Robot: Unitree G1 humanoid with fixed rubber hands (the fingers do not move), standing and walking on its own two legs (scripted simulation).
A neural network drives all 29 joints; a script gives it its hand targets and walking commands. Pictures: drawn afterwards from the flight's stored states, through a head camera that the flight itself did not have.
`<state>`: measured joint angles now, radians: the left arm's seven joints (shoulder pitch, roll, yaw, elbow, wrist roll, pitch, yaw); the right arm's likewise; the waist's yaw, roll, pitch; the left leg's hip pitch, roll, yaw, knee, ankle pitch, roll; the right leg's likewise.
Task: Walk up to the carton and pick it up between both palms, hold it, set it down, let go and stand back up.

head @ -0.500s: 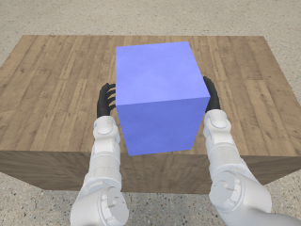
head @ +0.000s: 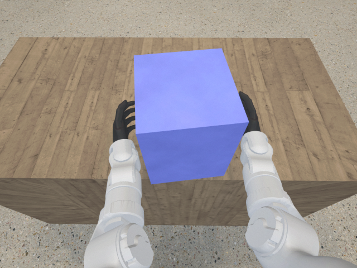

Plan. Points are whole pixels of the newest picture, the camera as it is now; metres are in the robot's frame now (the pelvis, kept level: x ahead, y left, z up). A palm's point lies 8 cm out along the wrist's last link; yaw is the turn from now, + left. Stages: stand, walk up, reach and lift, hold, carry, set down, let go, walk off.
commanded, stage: set down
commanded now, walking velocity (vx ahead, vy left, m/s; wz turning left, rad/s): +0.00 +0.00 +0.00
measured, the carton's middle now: (183, 121) +0.46 +0.03 +0.02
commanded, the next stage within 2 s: none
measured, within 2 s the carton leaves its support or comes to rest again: neither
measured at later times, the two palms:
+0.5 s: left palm (123, 130) +0.42 +0.17 +0.03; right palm (246, 120) +0.46 -0.12 +0.03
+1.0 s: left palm (106, 121) +0.43 +0.21 +0.05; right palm (268, 104) +0.49 -0.17 +0.06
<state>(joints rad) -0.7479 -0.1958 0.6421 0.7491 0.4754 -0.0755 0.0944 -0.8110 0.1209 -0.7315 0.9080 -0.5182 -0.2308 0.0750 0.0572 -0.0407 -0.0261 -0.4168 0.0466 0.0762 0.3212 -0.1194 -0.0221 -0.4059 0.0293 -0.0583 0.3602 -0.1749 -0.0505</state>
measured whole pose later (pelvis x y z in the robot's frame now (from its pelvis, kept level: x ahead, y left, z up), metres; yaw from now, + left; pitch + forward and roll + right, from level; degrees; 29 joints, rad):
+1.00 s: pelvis -0.02 +0.00 -0.03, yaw -1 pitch +29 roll -2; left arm -0.95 0.15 0.09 1.04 -0.17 -0.10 0.16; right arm -1.08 -0.41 0.10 1.26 0.38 -0.15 0.05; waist 0.14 0.00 -0.28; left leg -0.89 0.09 0.06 0.55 -0.16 -0.02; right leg -0.84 0.06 -0.07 0.49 -0.16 -0.06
